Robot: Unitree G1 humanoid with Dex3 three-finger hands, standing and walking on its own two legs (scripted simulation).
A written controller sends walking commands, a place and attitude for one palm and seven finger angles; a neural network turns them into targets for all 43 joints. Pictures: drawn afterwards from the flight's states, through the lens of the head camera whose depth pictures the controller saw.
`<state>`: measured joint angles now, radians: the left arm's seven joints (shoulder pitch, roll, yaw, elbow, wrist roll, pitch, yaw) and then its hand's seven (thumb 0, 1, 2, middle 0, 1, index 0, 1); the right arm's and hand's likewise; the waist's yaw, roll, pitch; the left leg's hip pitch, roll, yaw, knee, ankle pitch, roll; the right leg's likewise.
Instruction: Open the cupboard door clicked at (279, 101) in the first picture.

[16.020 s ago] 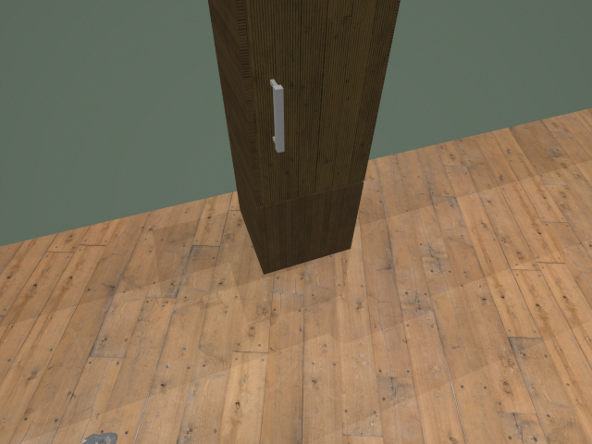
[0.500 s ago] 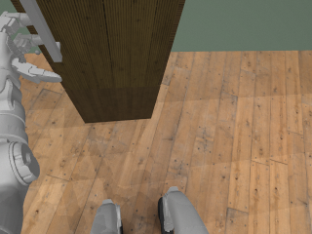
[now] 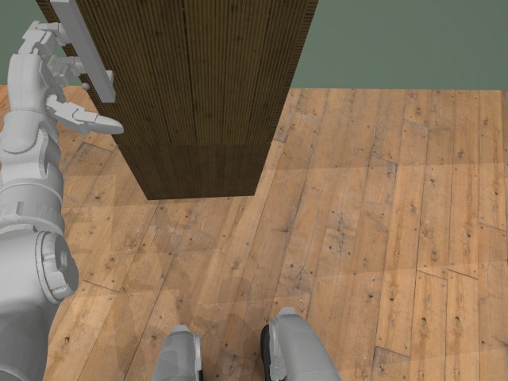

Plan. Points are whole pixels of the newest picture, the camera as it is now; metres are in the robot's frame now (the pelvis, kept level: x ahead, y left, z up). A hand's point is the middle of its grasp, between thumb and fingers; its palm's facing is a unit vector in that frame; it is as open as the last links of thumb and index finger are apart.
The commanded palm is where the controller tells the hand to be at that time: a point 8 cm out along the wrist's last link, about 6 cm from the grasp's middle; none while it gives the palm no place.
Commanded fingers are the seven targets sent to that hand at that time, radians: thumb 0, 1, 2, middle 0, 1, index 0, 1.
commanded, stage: slide the fingers in behind the handle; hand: left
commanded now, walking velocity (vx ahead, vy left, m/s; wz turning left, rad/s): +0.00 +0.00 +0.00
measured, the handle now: (90, 46) +0.60 +0.20 +0.07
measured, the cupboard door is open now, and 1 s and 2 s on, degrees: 0 0 35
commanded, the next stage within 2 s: close the thumb around the handle in 0.22 s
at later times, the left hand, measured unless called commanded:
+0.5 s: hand (104, 85) +0.53 +0.18 +0.06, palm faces +0.00 -1.00 -0.02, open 13.2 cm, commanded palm +0.51 +0.23 +0.06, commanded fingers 0.00 0.06 0.54 -0.34 -1.26 -0.34 -1.26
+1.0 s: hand (104, 83) +0.54 +0.18 +0.06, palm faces -0.02 -1.00 -0.02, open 5.8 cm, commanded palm +0.51 +0.23 +0.06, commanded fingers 0.00 0.90 0.90 -0.40 -1.35 -0.40 -1.35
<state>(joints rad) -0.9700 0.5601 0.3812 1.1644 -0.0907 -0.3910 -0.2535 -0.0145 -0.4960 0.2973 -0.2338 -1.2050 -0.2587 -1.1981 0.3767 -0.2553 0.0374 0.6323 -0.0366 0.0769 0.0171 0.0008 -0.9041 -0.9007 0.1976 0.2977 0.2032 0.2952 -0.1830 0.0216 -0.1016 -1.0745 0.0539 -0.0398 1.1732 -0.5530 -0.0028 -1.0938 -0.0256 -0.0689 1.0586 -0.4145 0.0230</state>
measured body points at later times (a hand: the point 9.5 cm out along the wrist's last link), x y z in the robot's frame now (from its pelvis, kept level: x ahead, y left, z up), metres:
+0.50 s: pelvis +0.00 +0.00 +0.00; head +0.16 +0.01 +0.42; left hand +0.53 +0.23 +0.07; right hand +0.00 -0.26 -0.11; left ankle -0.01 +0.11 -0.65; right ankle +0.04 -0.14 -0.65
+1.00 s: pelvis +0.00 +0.00 +0.00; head +0.16 +0.02 +0.42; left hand +0.53 +0.24 +0.06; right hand -0.01 -0.26 -0.11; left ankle -0.01 +0.11 -0.65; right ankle +0.04 -0.14 -0.65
